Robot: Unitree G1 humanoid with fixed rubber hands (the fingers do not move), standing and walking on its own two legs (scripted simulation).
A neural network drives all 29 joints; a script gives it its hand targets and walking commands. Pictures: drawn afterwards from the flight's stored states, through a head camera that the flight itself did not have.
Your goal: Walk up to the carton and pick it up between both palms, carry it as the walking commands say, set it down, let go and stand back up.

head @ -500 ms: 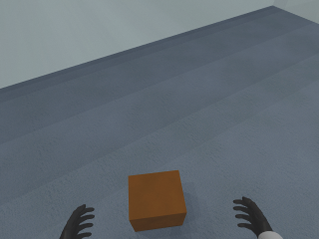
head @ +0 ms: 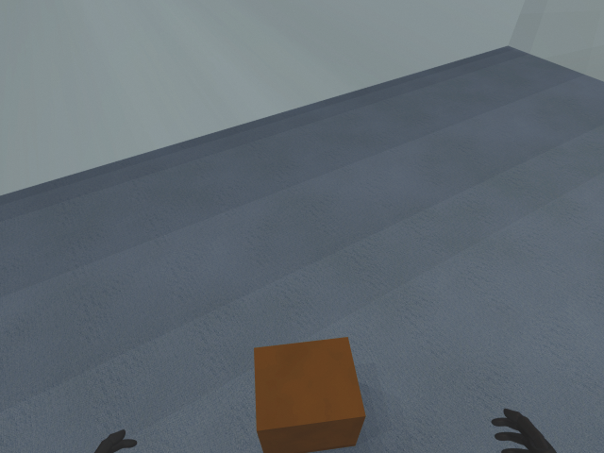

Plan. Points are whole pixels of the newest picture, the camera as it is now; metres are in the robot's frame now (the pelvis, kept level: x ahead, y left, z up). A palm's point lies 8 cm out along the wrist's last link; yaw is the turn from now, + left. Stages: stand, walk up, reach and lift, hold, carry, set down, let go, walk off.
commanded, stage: stand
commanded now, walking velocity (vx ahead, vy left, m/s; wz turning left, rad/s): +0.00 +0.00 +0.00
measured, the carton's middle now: (306, 398) +0.43 +0.01 -0.64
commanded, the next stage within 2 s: none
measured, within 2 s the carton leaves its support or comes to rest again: neither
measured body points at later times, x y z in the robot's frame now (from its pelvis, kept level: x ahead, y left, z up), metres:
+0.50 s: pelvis -0.01 +0.00 +0.01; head -0.03 +0.00 +0.45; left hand +0.11 +0.30 -0.10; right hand +0.10 -0.31 -0.10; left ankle -0.02 +0.08 -0.74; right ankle -0.03 -0.13 -0.74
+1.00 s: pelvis -0.03 -0.01 +0.01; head -0.03 +0.00 +0.46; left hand +0.08 +0.30 -0.11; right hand +0.07 -0.33 -0.10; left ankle -0.02 +0.08 -0.74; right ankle -0.03 -0.13 -0.74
